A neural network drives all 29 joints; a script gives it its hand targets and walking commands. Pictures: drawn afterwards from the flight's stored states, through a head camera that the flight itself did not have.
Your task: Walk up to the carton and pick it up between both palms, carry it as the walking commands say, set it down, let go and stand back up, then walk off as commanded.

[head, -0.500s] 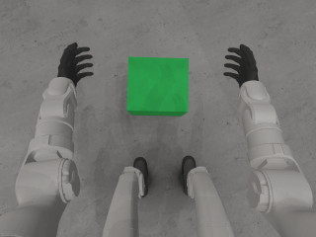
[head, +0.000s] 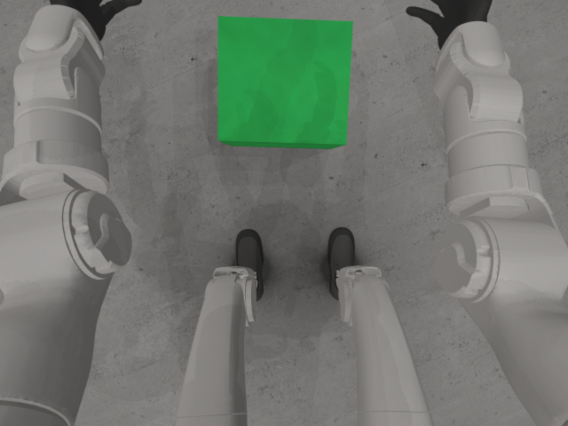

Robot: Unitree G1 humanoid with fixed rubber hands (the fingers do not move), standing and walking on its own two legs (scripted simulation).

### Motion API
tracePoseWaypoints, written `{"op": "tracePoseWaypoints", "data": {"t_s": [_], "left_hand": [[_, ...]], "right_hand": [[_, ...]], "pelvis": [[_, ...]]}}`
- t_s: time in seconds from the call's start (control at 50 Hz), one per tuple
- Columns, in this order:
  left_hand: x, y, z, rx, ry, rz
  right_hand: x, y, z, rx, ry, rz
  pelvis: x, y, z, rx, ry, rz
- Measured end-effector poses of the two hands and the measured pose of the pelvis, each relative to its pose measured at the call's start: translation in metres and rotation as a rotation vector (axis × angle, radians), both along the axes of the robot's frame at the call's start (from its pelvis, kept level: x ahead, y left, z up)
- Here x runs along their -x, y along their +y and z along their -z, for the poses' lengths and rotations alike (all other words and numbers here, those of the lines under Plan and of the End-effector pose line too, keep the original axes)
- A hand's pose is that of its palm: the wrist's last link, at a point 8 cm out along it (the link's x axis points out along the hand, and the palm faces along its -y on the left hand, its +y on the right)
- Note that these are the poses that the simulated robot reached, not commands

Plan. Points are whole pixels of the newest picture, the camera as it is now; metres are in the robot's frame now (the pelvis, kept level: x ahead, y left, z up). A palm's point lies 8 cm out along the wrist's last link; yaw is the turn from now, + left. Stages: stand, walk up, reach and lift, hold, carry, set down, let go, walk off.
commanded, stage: reach and lift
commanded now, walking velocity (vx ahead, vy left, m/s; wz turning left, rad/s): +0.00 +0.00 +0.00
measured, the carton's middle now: (283, 92) +0.56 +0.02 -0.56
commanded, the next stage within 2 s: none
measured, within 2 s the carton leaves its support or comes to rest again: neither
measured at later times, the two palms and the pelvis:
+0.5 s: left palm (142, 63) +0.54 +0.24 -0.27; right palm (414, 61) +0.54 -0.17 -0.26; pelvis -0.04 +0.00 -0.13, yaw +0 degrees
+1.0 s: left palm (169, 95) +0.52 +0.24 -0.41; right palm (382, 90) +0.53 -0.16 -0.39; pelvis -0.05 +0.00 -0.24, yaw +0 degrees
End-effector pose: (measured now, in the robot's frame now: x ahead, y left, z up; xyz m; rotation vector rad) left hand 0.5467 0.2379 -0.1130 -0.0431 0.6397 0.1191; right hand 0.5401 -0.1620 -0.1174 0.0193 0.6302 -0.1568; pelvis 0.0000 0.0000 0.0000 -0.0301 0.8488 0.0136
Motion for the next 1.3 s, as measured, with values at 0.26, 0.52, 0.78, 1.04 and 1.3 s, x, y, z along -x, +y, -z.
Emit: {"op": "tracePoseWaypoints", "data": {"t_s": [0.26, 0.52, 0.78, 1.04, 1.3], "left_hand": [[0.016, 0.002, 0.082, 0.015, 0.014, 0.001], [0.009, -0.002, 0.167, -0.058, 0.024, -0.013], [0.01, 0.007, 0.233, -0.138, 0.068, 0.024], [0.029, 0.0, 0.308, -0.131, 0.114, 0.045], [0.028, -0.008, 0.371, -0.11, 0.141, 0.035]], "right_hand": [[0.007, 0.012, 0.072, -0.002, -0.011, -0.006], [-0.003, -0.01, 0.149, 0.066, -0.012, 0.028], [-0.002, -0.005, 0.224, 0.091, 0.044, -0.009], [0.013, 0.0, 0.287, 0.106, 0.081, -0.031], [0.018, -0.007, 0.352, 0.119, 0.128, -0.029]], "pelvis": [[0.025, 0.004, 0.064, 0.017, 0.043, -0.01], [0.044, 0.001, 0.137, 0.017, -0.068, -0.02], [0.043, -0.003, 0.193, 0.02, -0.123, -0.025], [0.056, 0.0, 0.248, 0.037, -0.193, -0.029], [0.055, 0.0, 0.285, 0.044, -0.218, -0.03]]}}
